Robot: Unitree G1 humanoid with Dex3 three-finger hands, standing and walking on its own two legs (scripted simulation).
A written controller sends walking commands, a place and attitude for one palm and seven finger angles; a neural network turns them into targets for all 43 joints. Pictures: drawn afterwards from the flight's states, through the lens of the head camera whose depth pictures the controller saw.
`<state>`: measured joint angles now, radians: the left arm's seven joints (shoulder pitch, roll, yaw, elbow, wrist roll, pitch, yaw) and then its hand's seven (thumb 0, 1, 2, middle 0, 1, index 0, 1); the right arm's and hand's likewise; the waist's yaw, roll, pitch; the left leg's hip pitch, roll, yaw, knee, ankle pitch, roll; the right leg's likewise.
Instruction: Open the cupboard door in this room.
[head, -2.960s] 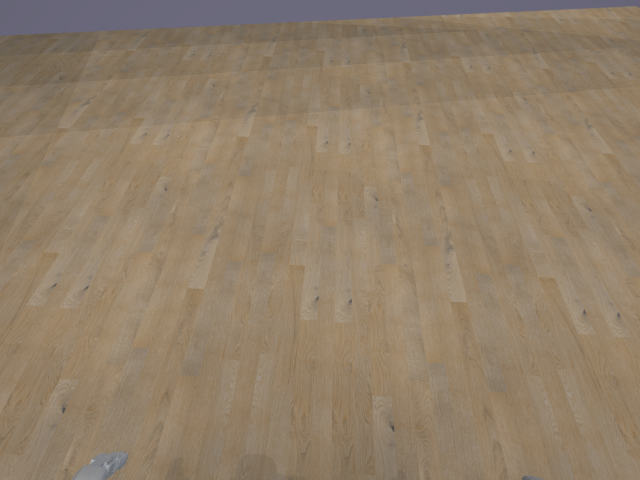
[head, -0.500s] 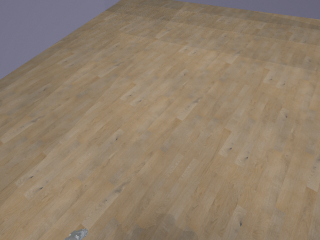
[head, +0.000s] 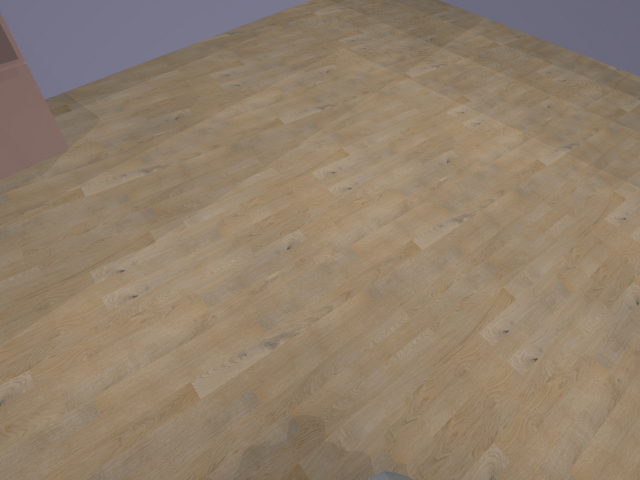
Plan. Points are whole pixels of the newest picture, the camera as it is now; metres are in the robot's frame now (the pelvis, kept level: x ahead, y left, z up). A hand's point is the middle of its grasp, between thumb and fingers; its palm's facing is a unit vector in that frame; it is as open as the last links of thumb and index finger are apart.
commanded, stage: turn or walk to find it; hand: left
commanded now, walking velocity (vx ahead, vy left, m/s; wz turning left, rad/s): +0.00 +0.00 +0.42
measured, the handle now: out of the picture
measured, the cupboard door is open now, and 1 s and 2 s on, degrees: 0 0 0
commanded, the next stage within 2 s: stand and wait in 0.86 s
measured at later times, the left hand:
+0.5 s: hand out of the picture +0.04 +0.19 -0.14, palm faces +0.20 -0.94 -0.27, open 7.4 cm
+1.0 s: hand out of the picture -0.14 +0.22 -0.18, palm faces +0.45 -0.86 -0.24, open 7.4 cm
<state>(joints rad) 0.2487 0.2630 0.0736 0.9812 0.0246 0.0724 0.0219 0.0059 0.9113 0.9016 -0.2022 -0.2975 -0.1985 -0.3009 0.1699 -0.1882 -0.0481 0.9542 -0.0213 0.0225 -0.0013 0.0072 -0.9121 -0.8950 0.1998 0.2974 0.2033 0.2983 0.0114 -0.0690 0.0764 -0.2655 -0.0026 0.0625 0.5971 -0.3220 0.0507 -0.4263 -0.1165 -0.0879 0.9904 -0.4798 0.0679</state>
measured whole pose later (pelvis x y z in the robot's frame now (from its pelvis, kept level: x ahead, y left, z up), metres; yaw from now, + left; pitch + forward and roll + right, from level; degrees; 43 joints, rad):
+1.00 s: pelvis -0.06 +0.02 +0.00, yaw +24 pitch -1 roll -1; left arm 0.26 0.27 0.07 1.01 0.02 0.07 0.02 0.01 0.91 0.90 -0.20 -0.30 -0.20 -0.30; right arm 0.12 -0.19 -0.04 0.95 -0.02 0.02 -0.01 0.01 -0.91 -0.89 0.20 0.30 0.20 0.30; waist 0.03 -0.06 0.08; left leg -0.25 -0.01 0.07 0.57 -0.31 0.05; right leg -0.40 -0.11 -0.07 1.02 -0.48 0.06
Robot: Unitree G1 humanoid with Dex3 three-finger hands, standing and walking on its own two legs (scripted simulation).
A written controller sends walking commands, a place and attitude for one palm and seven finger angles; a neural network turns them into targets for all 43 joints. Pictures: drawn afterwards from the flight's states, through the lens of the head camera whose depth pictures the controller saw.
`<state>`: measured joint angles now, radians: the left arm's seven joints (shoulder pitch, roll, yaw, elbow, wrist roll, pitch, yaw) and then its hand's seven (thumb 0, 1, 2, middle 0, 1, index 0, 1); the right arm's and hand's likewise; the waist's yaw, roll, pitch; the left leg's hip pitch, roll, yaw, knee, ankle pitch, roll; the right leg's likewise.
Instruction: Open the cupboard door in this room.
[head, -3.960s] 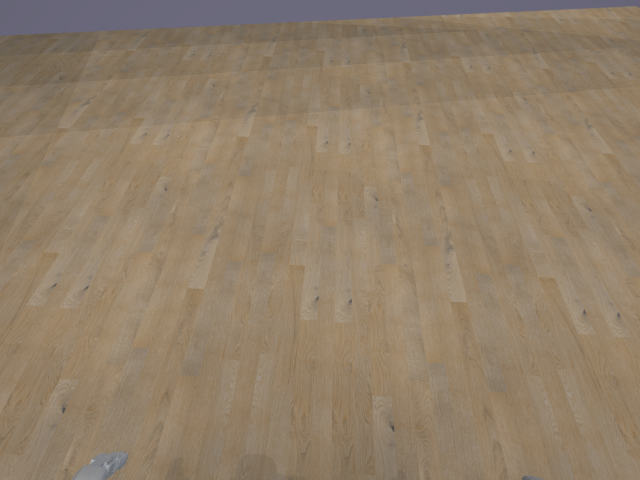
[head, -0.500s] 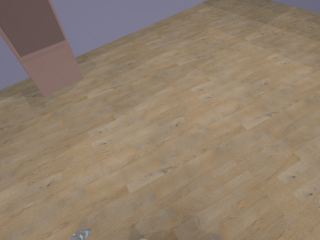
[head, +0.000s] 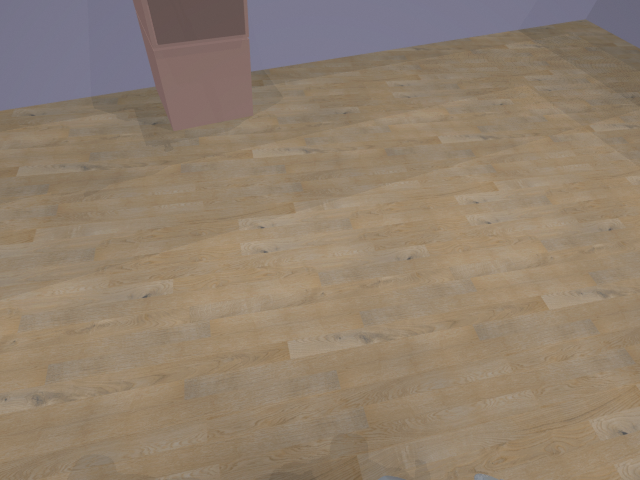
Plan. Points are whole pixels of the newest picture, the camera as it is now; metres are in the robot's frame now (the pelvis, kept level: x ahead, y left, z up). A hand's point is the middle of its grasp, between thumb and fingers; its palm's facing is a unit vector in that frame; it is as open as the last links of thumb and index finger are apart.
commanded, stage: stand and wait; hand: left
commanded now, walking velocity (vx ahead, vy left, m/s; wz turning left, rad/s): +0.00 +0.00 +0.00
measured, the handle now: out of the picture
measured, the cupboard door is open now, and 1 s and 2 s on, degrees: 0 0 0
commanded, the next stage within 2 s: turn or walk to find it in 0.46 s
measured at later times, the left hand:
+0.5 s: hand out of the picture +0.01 +0.16 -0.16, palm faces +0.03 -0.97 -0.22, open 7.3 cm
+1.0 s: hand out of the picture +0.02 +0.19 -0.16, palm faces +0.20 -0.96 -0.22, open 7.4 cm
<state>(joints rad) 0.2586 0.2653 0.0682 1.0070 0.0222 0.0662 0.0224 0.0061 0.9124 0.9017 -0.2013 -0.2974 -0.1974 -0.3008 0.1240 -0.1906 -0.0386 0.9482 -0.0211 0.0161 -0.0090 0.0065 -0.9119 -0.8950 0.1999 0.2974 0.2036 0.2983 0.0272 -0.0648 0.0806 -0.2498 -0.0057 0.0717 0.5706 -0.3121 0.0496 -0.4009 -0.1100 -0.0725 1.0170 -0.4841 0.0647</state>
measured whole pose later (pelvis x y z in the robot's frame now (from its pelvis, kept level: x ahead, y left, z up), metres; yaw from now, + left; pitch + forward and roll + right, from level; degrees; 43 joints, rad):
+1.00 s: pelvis -0.03 -0.01 +0.01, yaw +11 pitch +1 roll -1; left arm 0.15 0.18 0.06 1.00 0.02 0.04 0.02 0.01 0.91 0.90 -0.20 -0.30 -0.20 -0.30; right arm 0.26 -0.15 -0.04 1.01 -0.03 0.02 -0.02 0.01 -0.91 -0.89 0.20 0.30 0.20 0.30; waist -0.04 0.00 0.05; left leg -0.32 -0.06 -0.05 0.48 -0.17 0.05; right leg -0.39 -0.04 -0.04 0.96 -0.48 0.04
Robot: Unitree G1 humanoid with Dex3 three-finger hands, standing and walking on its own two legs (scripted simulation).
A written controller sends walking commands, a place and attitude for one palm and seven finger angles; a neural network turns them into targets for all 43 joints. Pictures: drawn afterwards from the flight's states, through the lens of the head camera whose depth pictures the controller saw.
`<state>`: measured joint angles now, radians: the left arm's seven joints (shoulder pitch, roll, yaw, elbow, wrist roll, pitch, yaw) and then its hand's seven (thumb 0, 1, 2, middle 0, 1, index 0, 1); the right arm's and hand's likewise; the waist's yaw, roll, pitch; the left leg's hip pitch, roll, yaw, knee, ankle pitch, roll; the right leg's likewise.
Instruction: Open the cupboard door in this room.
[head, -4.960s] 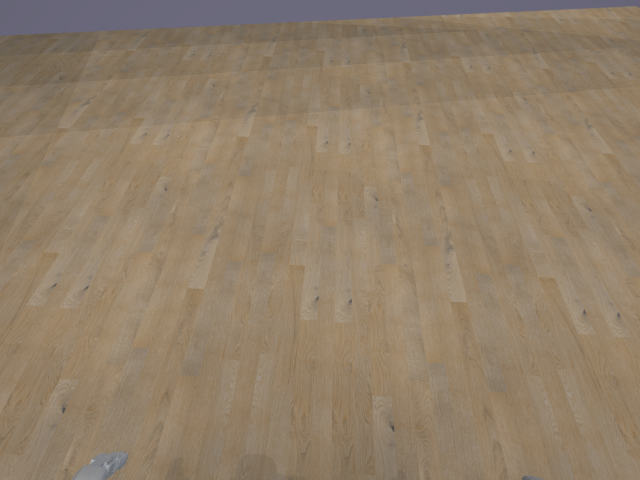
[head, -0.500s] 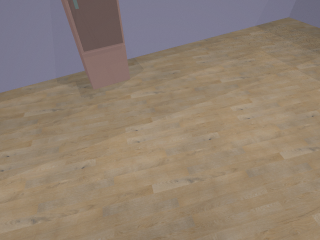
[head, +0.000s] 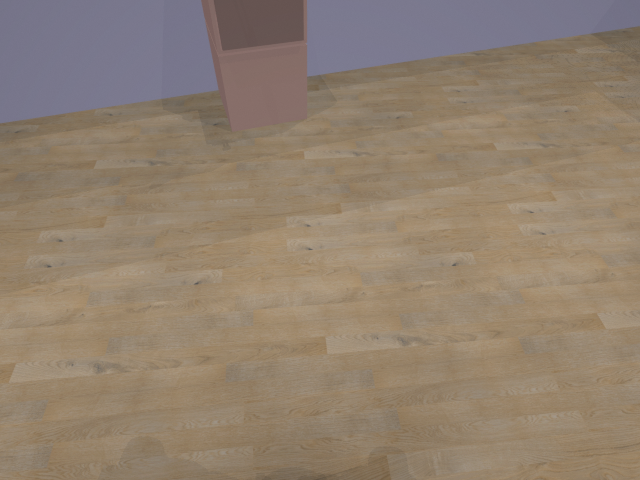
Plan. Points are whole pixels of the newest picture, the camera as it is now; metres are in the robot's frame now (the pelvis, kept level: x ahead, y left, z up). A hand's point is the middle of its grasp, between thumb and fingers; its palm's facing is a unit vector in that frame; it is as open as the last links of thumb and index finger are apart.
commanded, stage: stand and wait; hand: left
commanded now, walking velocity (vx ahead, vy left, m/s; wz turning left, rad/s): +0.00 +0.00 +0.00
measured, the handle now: out of the picture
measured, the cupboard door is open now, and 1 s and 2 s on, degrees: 0 0 0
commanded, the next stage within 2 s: turn or walk to find it in 0.36 s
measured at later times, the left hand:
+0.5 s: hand out of the picture -0.03 +0.12 -0.17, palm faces +0.13 -0.97 -0.20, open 7.4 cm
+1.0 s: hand out of the picture -0.06 +0.14 -0.15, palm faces +0.29 -0.92 -0.27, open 7.4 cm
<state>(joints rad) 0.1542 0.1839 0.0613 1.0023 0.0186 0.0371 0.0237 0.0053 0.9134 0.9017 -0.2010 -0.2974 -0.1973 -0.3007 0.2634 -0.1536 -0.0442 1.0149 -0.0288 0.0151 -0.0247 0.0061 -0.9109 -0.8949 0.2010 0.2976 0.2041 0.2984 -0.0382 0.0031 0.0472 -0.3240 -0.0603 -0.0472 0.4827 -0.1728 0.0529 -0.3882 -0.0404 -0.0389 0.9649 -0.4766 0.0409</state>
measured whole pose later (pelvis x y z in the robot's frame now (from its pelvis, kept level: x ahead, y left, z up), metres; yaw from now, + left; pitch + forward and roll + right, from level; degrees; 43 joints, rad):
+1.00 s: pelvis -0.06 -0.07 +0.00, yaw +16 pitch -2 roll +2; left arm 0.23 0.18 0.04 0.98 0.03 0.00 0.02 0.00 0.91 0.90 -0.20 -0.30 -0.20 -0.30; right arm 0.16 -0.24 -0.08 1.01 -0.02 0.07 0.00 0.01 -0.92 -0.90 0.20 0.30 0.20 0.30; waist 0.01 0.02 0.05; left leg -0.43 0.00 0.00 1.03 -0.41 -0.04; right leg -0.21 -0.09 -0.15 0.52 -0.28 -0.02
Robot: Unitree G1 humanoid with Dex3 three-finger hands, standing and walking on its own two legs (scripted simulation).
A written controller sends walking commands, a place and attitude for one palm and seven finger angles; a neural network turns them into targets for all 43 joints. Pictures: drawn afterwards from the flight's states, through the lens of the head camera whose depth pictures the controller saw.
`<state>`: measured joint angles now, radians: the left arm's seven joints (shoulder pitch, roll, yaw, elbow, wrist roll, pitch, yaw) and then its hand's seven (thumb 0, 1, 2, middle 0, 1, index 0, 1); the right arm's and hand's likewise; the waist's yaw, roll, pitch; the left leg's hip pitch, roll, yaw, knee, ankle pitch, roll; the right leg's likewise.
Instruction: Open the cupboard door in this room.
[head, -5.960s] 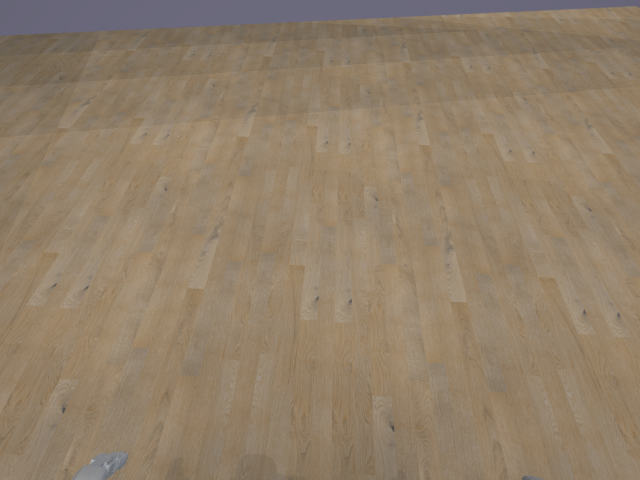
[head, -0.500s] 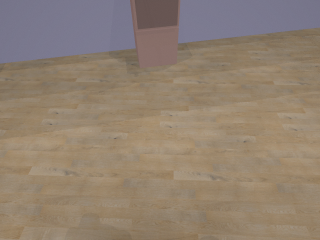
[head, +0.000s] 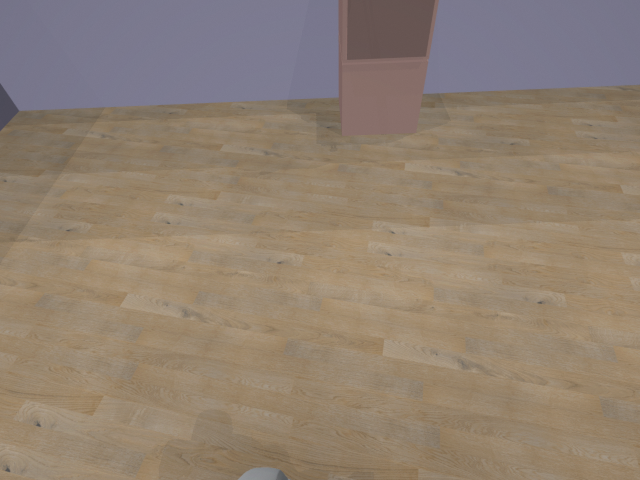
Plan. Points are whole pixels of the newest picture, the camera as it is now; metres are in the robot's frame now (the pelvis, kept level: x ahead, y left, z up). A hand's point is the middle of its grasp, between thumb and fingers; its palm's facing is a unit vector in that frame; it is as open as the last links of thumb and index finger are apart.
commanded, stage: stand and wait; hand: left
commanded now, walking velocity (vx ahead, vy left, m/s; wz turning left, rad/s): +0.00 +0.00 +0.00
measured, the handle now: out of the picture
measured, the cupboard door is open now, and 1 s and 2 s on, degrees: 0 0 0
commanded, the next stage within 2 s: turn or walk to find it in 0.16 s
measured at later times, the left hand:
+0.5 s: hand out of the picture -0.02 +0.23 -0.17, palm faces +0.12 -0.96 -0.25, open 7.4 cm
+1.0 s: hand out of the picture -0.12 +0.29 -0.18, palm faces +0.31 -0.92 -0.23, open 7.4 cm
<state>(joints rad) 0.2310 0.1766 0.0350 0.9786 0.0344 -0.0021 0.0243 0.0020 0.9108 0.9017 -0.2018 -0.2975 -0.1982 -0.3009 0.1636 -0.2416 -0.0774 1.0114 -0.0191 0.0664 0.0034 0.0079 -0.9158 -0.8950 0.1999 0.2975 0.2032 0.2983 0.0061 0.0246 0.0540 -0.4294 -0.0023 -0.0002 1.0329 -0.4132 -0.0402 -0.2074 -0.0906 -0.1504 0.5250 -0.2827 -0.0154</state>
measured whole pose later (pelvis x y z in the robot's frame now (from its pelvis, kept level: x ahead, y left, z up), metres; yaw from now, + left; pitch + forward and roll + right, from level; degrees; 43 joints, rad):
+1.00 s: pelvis -0.11 +0.07 +0.00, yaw +17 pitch +0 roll -1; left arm 0.20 0.26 0.07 1.00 0.02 0.06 0.01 0.01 0.91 0.90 -0.20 -0.30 -0.20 -0.30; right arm 0.18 -0.18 -0.04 0.98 -0.02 0.02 -0.01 0.01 -0.91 -0.89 0.20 0.30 0.20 0.30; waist 0.00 -0.06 0.08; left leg -0.26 0.00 0.07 0.54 -0.28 0.04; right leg -0.46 -0.10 -0.06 1.06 -0.43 0.07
